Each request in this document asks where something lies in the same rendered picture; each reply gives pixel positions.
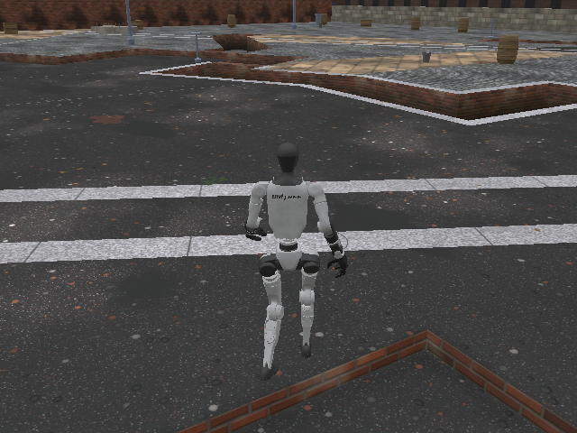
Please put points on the robot right forearm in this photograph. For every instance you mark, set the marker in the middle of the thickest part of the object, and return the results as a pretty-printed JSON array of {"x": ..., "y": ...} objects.
[{"x": 333, "y": 242}]

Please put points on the humanoid robot head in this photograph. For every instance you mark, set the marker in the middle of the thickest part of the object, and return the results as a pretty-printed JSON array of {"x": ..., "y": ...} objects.
[{"x": 287, "y": 154}]

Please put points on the robot left upper arm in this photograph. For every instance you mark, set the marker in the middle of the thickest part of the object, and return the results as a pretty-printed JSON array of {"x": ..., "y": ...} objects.
[{"x": 258, "y": 192}]

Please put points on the robot left foot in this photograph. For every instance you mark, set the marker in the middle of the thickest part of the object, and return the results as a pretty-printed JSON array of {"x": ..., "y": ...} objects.
[{"x": 266, "y": 373}]

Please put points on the robot right upper arm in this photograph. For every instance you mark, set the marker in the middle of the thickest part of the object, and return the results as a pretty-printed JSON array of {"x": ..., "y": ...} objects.
[{"x": 316, "y": 191}]

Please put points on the robot left forearm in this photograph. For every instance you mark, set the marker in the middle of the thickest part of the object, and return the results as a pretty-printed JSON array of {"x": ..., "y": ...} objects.
[{"x": 249, "y": 231}]

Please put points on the robot left hand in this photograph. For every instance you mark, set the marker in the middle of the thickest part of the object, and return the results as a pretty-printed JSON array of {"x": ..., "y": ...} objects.
[{"x": 259, "y": 231}]

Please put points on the robot right hand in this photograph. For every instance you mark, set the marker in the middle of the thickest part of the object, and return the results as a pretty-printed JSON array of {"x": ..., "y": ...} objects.
[{"x": 342, "y": 263}]

